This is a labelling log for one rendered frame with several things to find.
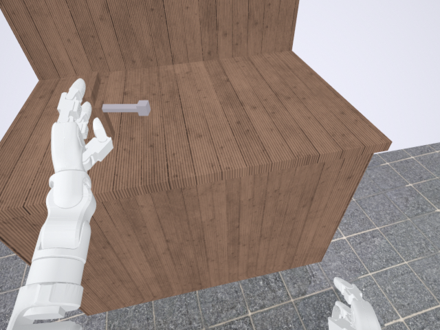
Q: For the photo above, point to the left robot hand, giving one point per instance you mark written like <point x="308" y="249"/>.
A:
<point x="70" y="130"/>

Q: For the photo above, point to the left robot forearm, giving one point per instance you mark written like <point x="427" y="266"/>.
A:
<point x="53" y="283"/>

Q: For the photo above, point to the right robot hand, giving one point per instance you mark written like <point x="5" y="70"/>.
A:
<point x="360" y="316"/>

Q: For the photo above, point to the tap lever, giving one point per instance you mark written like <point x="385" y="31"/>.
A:
<point x="142" y="107"/>

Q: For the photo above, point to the counter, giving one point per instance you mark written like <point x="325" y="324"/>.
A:
<point x="245" y="165"/>

